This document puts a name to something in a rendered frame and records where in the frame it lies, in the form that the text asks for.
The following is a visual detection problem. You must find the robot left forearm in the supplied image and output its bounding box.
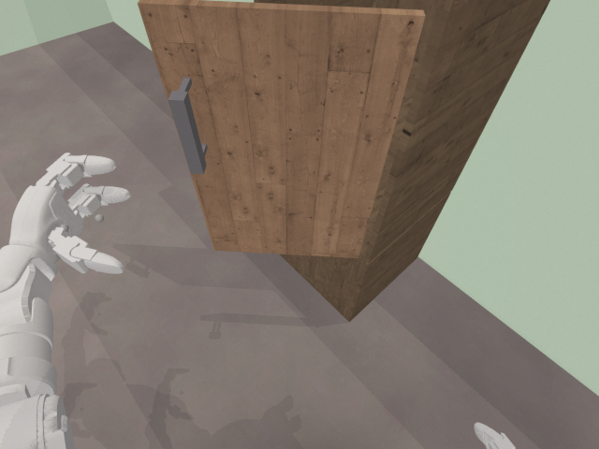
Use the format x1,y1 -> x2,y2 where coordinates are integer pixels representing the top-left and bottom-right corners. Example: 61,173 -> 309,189
0,244 -> 58,407

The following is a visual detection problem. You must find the cupboard door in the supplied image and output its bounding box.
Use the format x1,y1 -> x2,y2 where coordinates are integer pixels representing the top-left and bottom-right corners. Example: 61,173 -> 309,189
138,0 -> 426,258

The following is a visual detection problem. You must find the handle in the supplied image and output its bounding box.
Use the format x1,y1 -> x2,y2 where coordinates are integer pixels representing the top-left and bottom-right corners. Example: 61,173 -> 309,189
168,78 -> 208,174

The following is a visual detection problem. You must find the left robot upper arm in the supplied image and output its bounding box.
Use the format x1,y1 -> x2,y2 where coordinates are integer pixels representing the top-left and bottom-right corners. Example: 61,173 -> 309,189
0,394 -> 75,449

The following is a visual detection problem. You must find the robot left hand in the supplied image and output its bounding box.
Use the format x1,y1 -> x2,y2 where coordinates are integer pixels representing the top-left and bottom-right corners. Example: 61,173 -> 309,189
9,152 -> 131,274

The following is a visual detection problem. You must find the robot right hand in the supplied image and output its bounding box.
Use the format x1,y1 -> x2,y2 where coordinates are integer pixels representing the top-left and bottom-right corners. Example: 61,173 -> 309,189
475,423 -> 516,449

